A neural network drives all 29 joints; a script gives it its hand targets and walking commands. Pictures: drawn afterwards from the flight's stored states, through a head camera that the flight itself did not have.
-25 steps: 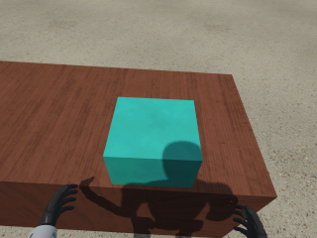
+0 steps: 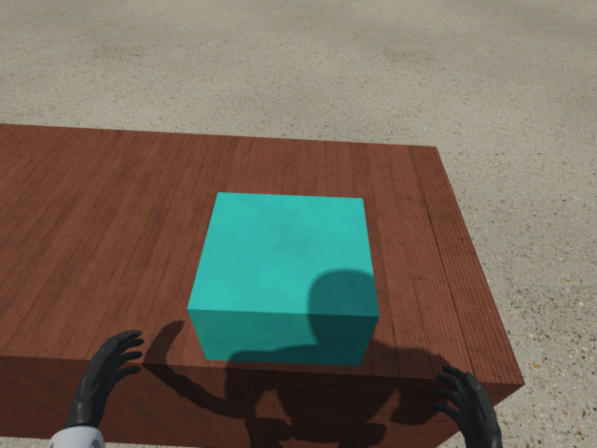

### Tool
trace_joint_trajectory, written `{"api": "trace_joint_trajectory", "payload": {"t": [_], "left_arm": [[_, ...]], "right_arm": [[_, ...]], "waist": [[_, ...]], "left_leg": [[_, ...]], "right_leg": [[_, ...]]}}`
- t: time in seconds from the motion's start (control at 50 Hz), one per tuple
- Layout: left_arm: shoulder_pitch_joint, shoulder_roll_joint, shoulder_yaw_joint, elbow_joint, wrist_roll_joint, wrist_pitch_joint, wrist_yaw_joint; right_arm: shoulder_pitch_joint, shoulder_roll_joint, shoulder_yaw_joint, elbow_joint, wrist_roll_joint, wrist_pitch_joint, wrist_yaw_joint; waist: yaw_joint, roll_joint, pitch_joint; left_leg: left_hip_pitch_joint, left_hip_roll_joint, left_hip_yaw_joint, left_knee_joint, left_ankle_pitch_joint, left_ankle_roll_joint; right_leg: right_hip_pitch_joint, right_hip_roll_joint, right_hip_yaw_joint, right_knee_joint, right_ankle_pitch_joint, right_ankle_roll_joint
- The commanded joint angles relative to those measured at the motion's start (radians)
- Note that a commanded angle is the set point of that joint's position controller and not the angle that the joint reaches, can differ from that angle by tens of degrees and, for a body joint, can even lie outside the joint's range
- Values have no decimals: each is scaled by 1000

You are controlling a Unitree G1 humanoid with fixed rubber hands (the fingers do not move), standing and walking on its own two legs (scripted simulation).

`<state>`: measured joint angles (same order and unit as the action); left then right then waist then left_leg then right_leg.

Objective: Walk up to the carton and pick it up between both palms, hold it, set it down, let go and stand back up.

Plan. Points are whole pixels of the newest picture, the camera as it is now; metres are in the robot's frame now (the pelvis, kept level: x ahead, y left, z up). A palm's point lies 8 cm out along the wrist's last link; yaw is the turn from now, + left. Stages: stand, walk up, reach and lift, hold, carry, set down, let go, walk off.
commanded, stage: reach and lift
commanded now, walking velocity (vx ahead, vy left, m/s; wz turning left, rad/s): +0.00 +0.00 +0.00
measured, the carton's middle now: (286, 276) +0.41 +0.03 -0.05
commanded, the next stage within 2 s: none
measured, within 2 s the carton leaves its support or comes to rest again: neither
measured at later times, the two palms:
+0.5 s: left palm (118, 350) +0.25 +0.25 +0.00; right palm (476, 366) +0.25 -0.24 -0.03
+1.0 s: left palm (130, 282) +0.32 +0.25 +0.05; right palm (466, 300) +0.32 -0.22 +0.03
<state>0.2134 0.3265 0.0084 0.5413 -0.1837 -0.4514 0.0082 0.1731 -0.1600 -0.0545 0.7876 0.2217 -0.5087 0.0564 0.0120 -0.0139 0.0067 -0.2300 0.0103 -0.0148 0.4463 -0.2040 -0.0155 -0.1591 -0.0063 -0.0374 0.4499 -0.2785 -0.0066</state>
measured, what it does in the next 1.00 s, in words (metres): stands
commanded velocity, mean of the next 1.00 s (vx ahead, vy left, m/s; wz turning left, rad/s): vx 0.00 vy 0.00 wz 0.00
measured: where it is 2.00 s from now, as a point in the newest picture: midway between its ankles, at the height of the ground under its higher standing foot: outside the picture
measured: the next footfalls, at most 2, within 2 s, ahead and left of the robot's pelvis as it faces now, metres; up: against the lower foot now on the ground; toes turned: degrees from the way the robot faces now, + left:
none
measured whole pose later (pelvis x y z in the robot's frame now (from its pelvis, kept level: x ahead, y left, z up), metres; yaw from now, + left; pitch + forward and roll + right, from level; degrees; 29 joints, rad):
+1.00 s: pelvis +0.00 +0.00 +0.00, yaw +0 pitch +1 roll +0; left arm -0.33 0.33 0.01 0.67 -0.24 -0.04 0.00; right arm -0.33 -0.29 0.02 0.79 0.31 -0.12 -0.01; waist 0.01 -0.01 -0.04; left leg -0.27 0.01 -0.01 0.45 -0.20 -0.02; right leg -0.19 -0.01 -0.04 0.44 -0.27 -0.01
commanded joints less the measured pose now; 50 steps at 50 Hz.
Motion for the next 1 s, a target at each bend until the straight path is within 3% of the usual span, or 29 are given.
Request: {"api": "trace_joint_trajectory", "payload": {"t": [0.0,0.14,0.28,0.4,0.5,0.56,0.6,0.72,0.74,0.8,0.88,0.9,0.98], "left_arm": [[-198,112,-30,-9,-86,-79,-26],[-317,129,-37,-32,-113,-56,-27],[-348,114,-23,-70,-109,-22,-31],[-370,121,23,-112,-81,44,-41],[-543,141,41,-138,-92,117,-39],[-553,138,52,-172,-93,148,-31],[-605,135,48,-156,-94,175,-29],[-694,123,34,-102,-98,252,-18],[-789,135,25,-82,-109,273,-18],[-813,123,11,9,-101,307,-11],[-989,137,-15,56,-128,351,2],[-993,132,-14,81,-125,357,7],[-1089,142,-47,74,-144,370,28]], "right_arm": [[-205,-146,53,-221,74,-101,-16],[-327,-168,55,-252,67,-66,-20],[-356,-197,75,-230,83,-44,-28],[-385,-230,118,-220,119,-13,-47],[-566,-265,100,-273,135,39,-65],[-567,-267,100,-311,138,70,-71],[-607,-272,94,-303,139,96,-75],[-699,-283,86,-290,147,186,-75],[-780,-289,78,-296,147,207,-78],[-812,-283,73,-252,140,264,-74],[-957,-318,27,-231,121,333,-70],[-963,-309,30,-227,115,349,-69],[-1033,-351,-9,-185,106,376,-59]], "waist": [[-1,2,-122],[-17,-2,-151],[-25,5,-217],[-3,5,-258],[-2,8,-310],[5,9,-333],[-9,6,-327],[-11,6,-293],[-20,7,-303],[-17,8,-242],[-39,9,-271],[-26,8,-266],[-48,39,-355]], "left_leg": [[133,-43,29,16,140,-22],[95,-43,31,1,117,-13],[136,-43,23,14,294,-25],[165,-50,22,27,450,-31],[134,-51,23,16,431,-24],[142,-46,24,14,450,-24],[144,-42,25,6,435,-23],[144,-32,19,-21,373,-18],[129,-29,17,-22,347,-17],[99,-24,18,-49,231,-8],[53,-14,26,-63,105,-6],[46,-12,28,-69,81,-4],[83,-5,27,-48,119,-27]], "right_leg": [[-141,3,45,-60,102,11],[-126,1,50,-51,120,21],[-76,10,55,-39,331,31],[-8,8,73,-27,544,43],[-9,4,86,-30,552,50],[-9,6,81,-29,571,51],[-20,8,76,-41,553,51],[-65,14,63,-69,454,47],[-79,12,66,-70,424,42],[-119,9,62,-93,285,38],[-173,12,50,-110,133,25],[-182,8,51,-110,102,22],[-229,17,30,-103,122,10]]}}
